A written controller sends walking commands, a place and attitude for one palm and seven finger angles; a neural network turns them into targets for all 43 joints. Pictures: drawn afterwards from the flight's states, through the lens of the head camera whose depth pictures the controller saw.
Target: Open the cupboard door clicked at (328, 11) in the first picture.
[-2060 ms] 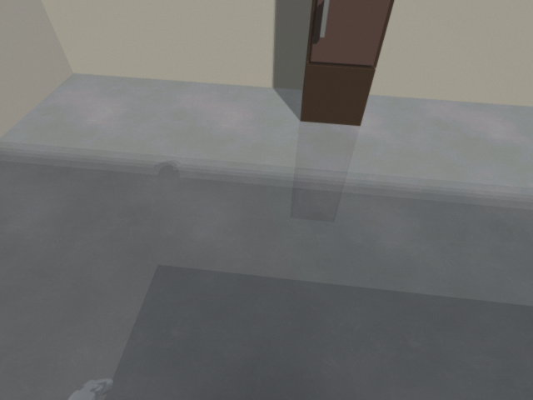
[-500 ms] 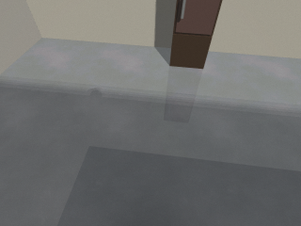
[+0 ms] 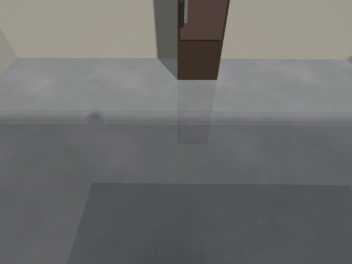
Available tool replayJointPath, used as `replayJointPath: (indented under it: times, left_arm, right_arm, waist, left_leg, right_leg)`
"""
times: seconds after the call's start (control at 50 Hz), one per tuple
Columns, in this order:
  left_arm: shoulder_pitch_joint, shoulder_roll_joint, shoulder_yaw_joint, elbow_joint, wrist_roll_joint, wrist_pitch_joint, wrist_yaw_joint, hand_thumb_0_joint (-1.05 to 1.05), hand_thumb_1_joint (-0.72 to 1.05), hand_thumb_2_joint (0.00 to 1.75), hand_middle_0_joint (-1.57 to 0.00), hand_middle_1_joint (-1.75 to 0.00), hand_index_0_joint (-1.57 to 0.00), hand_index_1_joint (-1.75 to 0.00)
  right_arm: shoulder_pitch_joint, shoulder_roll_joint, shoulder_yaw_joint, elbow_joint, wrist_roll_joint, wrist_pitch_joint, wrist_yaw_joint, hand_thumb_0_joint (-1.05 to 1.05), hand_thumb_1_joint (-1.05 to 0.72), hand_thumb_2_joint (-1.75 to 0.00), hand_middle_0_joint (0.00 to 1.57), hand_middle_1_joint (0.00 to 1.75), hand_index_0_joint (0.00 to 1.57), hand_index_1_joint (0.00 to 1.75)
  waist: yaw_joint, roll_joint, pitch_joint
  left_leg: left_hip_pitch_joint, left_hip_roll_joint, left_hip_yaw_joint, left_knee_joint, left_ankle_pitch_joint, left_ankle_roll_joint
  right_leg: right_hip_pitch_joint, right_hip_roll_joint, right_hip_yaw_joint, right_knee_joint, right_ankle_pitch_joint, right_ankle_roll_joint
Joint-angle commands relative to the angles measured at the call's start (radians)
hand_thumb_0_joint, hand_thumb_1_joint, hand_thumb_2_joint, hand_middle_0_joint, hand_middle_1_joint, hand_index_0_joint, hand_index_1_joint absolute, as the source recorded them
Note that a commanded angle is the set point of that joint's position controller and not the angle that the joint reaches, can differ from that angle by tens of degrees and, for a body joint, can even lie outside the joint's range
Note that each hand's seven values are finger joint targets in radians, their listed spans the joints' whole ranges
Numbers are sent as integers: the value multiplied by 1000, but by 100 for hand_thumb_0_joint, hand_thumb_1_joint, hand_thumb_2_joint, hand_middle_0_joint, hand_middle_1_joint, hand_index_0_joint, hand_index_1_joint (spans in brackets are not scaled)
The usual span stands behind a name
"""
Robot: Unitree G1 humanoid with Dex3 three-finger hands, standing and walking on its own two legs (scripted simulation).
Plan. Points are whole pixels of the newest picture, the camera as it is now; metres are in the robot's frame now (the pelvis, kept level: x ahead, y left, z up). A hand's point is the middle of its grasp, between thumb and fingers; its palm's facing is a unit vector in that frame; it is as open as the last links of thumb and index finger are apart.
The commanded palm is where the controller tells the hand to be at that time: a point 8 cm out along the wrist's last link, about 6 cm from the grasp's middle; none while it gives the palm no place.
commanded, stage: walk to a spot facing it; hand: left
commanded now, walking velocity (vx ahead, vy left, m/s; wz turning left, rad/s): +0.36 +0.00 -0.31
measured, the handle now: (185, 9) +1.86 +0.05 -0.09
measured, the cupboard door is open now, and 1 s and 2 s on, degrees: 0 0 0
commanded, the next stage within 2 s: none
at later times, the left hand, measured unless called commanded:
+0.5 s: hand out of the picture +0.11 +0.19 -0.19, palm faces +0.00 -0.99 -0.13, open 7.4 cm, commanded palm none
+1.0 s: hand (137, 152) +0.52 +0.19 -0.16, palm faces -0.27 -0.96 -0.12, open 7.4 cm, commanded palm none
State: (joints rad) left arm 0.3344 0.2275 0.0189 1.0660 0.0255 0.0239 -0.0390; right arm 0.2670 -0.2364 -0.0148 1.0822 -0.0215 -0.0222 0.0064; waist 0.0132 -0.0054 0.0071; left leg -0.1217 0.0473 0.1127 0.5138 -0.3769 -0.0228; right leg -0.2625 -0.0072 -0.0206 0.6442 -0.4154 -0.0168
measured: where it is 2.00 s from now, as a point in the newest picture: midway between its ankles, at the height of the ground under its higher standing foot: (197, 168)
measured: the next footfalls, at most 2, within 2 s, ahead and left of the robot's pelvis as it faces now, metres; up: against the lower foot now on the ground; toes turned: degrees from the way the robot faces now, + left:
left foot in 0.48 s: +0.37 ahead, +0.10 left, +0.00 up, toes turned +1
right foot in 1.20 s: +0.57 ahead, -0.12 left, +0.00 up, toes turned -26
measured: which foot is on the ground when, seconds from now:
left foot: down 0.00-0.02, up 0.04-0.46, down 0.48-1.00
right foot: down 0.00-0.48, up 0.50-1.00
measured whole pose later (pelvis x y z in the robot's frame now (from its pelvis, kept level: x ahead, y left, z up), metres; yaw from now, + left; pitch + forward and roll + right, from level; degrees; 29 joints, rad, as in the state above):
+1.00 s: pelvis +0.40 +0.05 +0.01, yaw -15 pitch -1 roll -1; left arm 0.17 0.16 0.06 1.04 0.03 0.03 -0.02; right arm 0.51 -0.08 -0.02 1.16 -0.02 -0.10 -0.03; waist -0.06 -0.03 0.04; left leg 0.04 -0.03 0.28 0.28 -0.32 0.09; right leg -0.59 -0.10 -0.07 0.90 -0.12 0.01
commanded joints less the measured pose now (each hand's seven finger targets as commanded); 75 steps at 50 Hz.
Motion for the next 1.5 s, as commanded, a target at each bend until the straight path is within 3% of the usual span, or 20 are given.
replayJointPath:
  times: [0.0,0.02,0.12,0.34,0.4,0.44,0.46,0.48,0.54,0.6,0.84,1.0,1.1,1.14,1.16,1.18,1.2,1.26,1.34,1.48]
  left_arm:
    - [232,200,65,-4,10,-73,24,0,90,90,-20,-30,-20,-30]
    - [331,244,69,26,-9,-77,41,0,90,90,-20,-30,-20,-30]
    - [220,97,36,10,-3,-91,56,0,90,90,-20,-30,-20,-30]
    - [231,46,29,56,0,-106,78,0,90,90,-20,-30,-20,-30]
    - [194,82,43,51,-2,-110,79,0,90,90,-20,-30,-20,-30]
    - [235,40,48,45,-15,-109,71,0,90,90,-20,-30,-20,-30]
    - [297,-20,40,30,-26,-104,57,0,90,90,-20,-30,-20,-30]
    - [228,-5,38,5,-17,-104,61,0,90,90,-20,-30,-20,-30]
    - [104,-24,43,-6,4,-79,40,0,90,90,-20,-30,-20,-30]
    - [146,-63,43,4,12,-40,33,0,90,90,-20,-30,-20,-30]
    - [-140,-28,57,-87,7,-15,19,0,90,90,-20,-30,-20,-30]
    - [-325,-57,34,-122,2,-36,13,0,90,90,-20,-30,-20,-30]
    - [-179,-43,33,-82,3,-59,26,0,90,90,-20,-30,-20,-30]
    - [44,5,56,-12,7,-76,33,0,90,90,-20,-30,-20,-30]
    - [176,89,76,23,7,-87,44,0,90,90,-20,-30,-20,-30]
    - [248,155,92,46,-7,-88,51,0,90,90,-20,-30,-20,-30]
    - [195,167,94,33,-18,-83,57,0,90,90,-20,-30,-20,-30]
    - [-1,15,49,-1,-12,-90,62,0,90,90,-20,-30,-20,-30]
    - [-28,-5,41,-15,2,-113,62,0,90,90,-20,-30,-20,-30]
    - [64,54,45,15,-2,-114,48,0,90,90,-20,-30,-20,-30]
  right_arm:
    - [-61,-96,-30,-95,12,-26,-15,0,-90,-90,20,30,20,30]
    - [-146,-84,-20,-145,6,-35,-9,0,-90,-90,20,30,20,30]
    - [-138,-44,-35,-99,-3,-31,1,0,-90,-90,20,30,20,30]
    - [-251,19,-32,-166,14,-31,26,0,-90,-90,20,30,20,30]
    - [-63,-8,-45,-113,8,-48,7,0,-90,-90,20,30,20,30]
    - [229,-133,-75,-30,-9,-51,-14,0,-90,-90,20,30,20,30]
    - [300,-217,-96,-16,-17,-53,-18,0,-90,-90,20,30,20,30]
    - [243,-197,-87,-24,1,-41,-19,0,-90,-90,20,30,20,30]
    - [43,-26,-45,-63,1,-57,-23,0,-90,-90,20,30,20,30]
    - [47,22,-35,-46,3,-77,-26,0,-90,-90,20,30,20,30]
    - [261,9,-32,29,10,-88,-45,0,-90,-90,20,30,20,30]
    - [412,28,-20,108,-6,-76,-52,0,-90,-90,20,30,20,30]
    - [385,-4,-23,120,0,-64,-52,0,-90,-90,20,30,20,30]
    - [323,-20,-30,96,11,-63,-44,0,-90,-90,20,30,20,30]
    - [304,20,-28,65,25,-67,-32,0,-90,-90,20,30,20,30]
    - [286,62,-25,35,28,-75,-34,0,-90,-90,20,30,20,30]
    - [210,42,-34,16,24,-67,-34,0,-90,-90,20,30,20,30]
    - [160,97,-37,5,4,-30,-22,0,-90,-90,20,30,20,30]
    - [203,120,-42,-6,-4,-2,-7,0,-90,-90,20,30,20,30]
    - [-83,68,-37,-114,-4,-25,25,0,-90,-90,20,30,20,30]
  waist:
    - [111,-289,2]
    - [135,-341,15]
    - [39,-21,101]
    - [22,-149,161]
    - [-67,-121,35]
    - [-161,67,-171]
    - [-135,312,-257]
    - [-111,212,-189]
    - [-25,70,85]
    - [26,94,76]
    - [-31,63,122]
    - [-99,98,151]
    - [-17,142,51]
    - [94,129,-62]
    - [139,-8,-150]
    - [125,-124,-215]
    - [116,-28,-135]
    - [-4,18,133]
    - [-67,-65,122]
    - [6,-135,144]
  left_leg:
    - [-448,31,41,412,-30,27]
    - [-604,-10,-1,564,-210,14]
    - [-598,72,-60,635,30,-1]
    - [-444,39,8,239,238,14]
    - [-160,-42,46,94,234,52]
    - [270,127,-184,37,263,105]
    - [405,407,-583,-130,228,207]
    - [274,443,-679,-253,67,242]
    - [-123,323,-396,-334,-28,155]
    - [-221,240,-192,-349,79,111]
    - [105,230,-64,-353,445,45]
    - [262,250,-2,-297,699,101]
    - [276,251,76,-55,1239,99]
    - [68,216,114,236,1099,63]
    - [-208,148,137,509,708,39]
    - [-460,-14,97,836,-153,6]
    - [-529,24,-52,933,-150,38]
    - [-466,133,-97,811,53,32]
    - [-390,139,-61,598,114,-1]
    - [-390,99,14,211,225,-7]
  right_leg:
    - [364,-234,388,-341,130,-100]
    - [406,-371,612,-414,301,-173]
    - [276,-261,355,-387,482,-195]
    - [205,-174,171,-431,687,-131]
    - [232,-153,131,-196,975,-107]
    - [8,-51,74,233,585,-60]
    - [-213,87,5,589,-106,-34]
    - [-265,42,88,720,-126,-51]
    - [-290,-81,78,724,98,-29]
    - [-231,-88,57,643,166,-10]
    - [-521,-107,9,405,336,36]
    - [-460,-70,-105,130,233,-11]
    - [-174,45,-201,-22,115,-79]
    - [199,19,-163,-123,266,-114]
    - [466,-191,88,-150,308,-199]
    - [614,-439,514,-249,504,-339]
    - [512,-456,497,-323,443,-352]
    - [29,-339,231,-453,187,-191]
    - [-80,-249,37,-471,293,-151]
    - [65,-222,18,-425,389,-127]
